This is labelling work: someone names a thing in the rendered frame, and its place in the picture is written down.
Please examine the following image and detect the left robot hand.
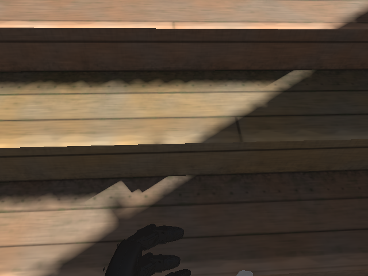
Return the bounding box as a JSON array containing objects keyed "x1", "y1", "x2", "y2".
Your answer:
[{"x1": 103, "y1": 224, "x2": 191, "y2": 276}]

